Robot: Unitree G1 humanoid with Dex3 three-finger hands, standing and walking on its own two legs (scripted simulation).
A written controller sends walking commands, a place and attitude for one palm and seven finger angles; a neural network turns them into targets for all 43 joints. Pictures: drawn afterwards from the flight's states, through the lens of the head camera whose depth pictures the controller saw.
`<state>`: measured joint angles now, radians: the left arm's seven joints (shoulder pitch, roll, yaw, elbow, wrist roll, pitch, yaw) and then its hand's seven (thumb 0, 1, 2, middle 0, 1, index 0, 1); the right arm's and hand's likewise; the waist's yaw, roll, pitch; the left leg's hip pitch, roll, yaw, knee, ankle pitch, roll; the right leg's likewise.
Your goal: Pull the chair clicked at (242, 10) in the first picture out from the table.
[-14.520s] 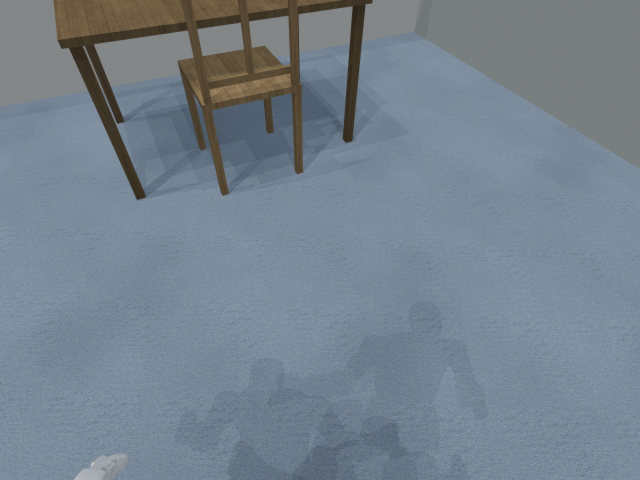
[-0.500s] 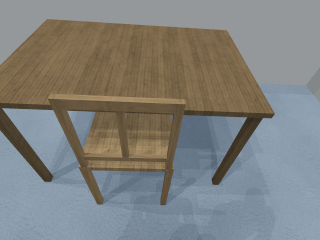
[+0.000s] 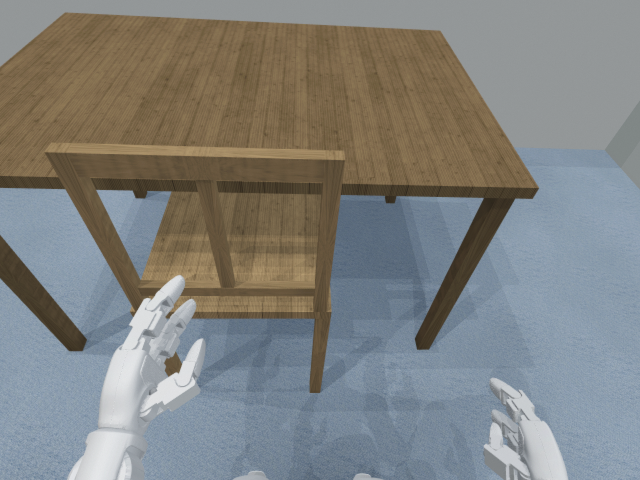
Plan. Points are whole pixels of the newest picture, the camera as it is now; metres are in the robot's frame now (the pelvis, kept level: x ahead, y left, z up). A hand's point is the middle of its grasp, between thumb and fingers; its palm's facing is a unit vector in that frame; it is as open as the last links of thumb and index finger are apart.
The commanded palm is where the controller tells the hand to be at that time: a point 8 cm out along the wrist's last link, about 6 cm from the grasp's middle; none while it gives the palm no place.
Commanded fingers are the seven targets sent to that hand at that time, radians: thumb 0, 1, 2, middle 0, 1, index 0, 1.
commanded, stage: raise the hand toward the chair's back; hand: left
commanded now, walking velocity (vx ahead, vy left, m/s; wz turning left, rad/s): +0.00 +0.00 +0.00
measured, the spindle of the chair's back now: (218, 238) +0.50 +0.18 -0.02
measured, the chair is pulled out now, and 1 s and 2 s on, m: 0.00 0.00 0.00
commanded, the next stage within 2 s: aim the fingers beside a spindle in 1.74 s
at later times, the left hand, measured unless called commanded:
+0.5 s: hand (181, 380) +0.25 +0.18 +0.00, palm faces +0.05 -1.00 -0.01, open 13.0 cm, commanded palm +0.20 +0.24 +0.01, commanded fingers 0.00 -0.13 0.46 -0.10 -0.14 -0.10 -0.14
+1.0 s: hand (130, 374) +0.24 +0.23 +0.02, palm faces +0.09 -0.99 -0.06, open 16.6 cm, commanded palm +0.22 +0.28 +0.02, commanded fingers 0.00 -0.50 0.30 -0.06 -0.08 -0.06 -0.08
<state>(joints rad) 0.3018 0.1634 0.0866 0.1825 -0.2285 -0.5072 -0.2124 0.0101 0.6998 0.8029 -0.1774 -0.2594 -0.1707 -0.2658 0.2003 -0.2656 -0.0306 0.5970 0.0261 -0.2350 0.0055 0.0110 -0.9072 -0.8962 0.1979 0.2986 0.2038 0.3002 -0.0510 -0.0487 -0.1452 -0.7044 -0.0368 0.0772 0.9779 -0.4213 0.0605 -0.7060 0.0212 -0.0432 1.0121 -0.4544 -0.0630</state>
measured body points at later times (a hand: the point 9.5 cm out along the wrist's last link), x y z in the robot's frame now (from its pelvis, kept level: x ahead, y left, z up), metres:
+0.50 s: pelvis +0.03 -0.02 -0.02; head +0.12 -0.03 +0.42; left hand +0.24 +0.23 +0.00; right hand +0.20 -0.24 -0.13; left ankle +0.04 +0.09 -0.68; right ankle +0.03 -0.08 -0.68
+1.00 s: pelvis +0.02 +0.02 -0.02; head +0.08 +0.03 +0.42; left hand +0.23 +0.28 +0.03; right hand +0.22 -0.20 -0.09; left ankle +0.04 +0.09 -0.68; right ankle +0.03 -0.08 -0.68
